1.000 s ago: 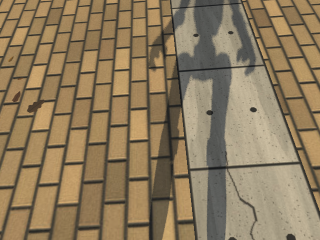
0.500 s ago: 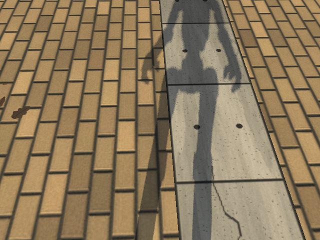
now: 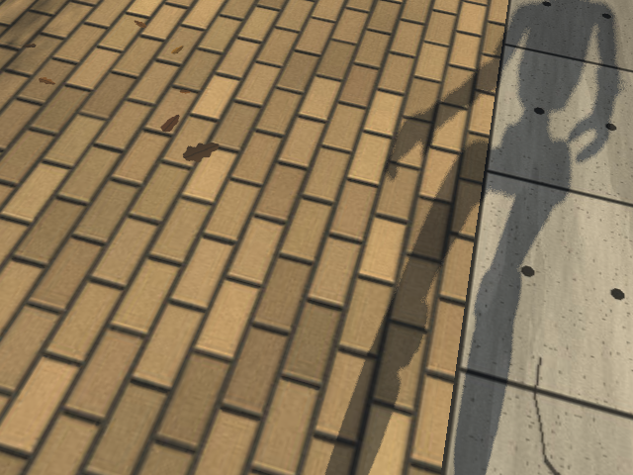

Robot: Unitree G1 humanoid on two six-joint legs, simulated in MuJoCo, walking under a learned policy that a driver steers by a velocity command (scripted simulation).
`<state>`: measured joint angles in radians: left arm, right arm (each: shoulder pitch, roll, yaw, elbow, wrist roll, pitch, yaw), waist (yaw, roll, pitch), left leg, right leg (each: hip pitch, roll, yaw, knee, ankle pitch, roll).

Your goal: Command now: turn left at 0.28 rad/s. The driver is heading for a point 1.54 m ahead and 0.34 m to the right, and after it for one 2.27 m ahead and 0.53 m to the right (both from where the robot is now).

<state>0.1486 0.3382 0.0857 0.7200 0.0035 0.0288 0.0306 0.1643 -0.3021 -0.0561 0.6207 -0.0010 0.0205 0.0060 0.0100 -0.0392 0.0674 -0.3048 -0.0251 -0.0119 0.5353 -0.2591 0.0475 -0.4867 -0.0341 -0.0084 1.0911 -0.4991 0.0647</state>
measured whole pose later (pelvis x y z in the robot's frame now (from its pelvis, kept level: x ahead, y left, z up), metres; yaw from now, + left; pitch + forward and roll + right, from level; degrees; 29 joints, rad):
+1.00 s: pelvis +0.25 -0.02 +0.01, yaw -25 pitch +2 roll +1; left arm 0.14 0.29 0.06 0.62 -0.02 -0.04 -0.02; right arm 0.40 -0.26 -0.06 0.84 0.01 -0.09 0.01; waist -0.09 -0.05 0.02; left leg 0.00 -0.02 0.11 0.24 -0.27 0.03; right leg -0.67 -0.08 0.07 0.84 -0.10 0.01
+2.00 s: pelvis +0.77 -0.16 +0.01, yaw +1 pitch +1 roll +0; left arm 0.11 0.30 0.05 0.72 0.00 -0.08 -0.01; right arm 0.30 -0.27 -0.05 0.73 0.00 -0.06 0.01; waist -0.05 -0.05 0.05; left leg -0.11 -0.10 -0.05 0.28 -0.19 0.09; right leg -0.68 -0.12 0.05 0.78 0.00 0.05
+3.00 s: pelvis +1.34 -0.27 +0.01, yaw -25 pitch +2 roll +1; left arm 0.17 0.30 0.04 0.67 -0.01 -0.05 -0.01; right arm 0.37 -0.27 -0.05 0.80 0.01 -0.09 0.02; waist -0.07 -0.04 0.02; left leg -0.12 -0.05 0.01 0.29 -0.19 0.04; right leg -0.61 -0.08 0.05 0.84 -0.20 0.01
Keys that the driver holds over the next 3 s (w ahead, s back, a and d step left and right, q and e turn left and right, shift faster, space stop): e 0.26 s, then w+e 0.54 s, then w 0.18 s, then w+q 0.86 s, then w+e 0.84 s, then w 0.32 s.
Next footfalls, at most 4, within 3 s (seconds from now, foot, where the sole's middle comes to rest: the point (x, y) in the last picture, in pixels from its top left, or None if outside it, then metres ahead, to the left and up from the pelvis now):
0.32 right None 0.02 -0.13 -0.77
0.68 left None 0.24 0.10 -0.77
1.16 right None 0.44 -0.27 -0.77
1.68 left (352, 324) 0.78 -0.09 -0.77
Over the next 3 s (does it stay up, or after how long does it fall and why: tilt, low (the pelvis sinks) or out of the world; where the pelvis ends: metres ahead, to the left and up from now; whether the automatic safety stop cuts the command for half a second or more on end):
stays up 1.34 -0.27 0.01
